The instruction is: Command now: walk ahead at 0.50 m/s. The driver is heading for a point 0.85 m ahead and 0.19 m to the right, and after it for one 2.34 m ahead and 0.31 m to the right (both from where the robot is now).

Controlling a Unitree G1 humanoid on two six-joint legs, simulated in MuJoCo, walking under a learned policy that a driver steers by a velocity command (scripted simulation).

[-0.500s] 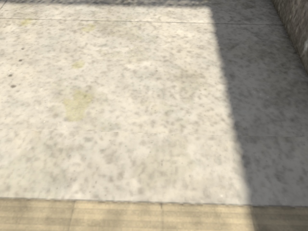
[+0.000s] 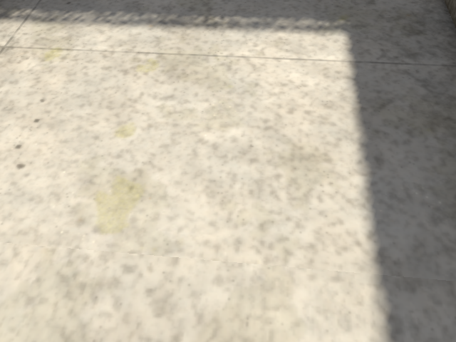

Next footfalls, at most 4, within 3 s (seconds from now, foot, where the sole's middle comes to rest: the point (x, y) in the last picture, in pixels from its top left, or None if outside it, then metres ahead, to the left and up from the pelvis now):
0.32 left None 0.36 0.16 -0.78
0.82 right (276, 330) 0.53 -0.07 -0.78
1.30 left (202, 311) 0.58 0.15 -0.78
1.78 right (323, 329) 0.54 -0.21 -0.78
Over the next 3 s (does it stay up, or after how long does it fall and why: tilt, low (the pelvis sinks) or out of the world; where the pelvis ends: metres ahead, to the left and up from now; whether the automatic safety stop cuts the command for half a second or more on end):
stays up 0.65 -0.17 0.00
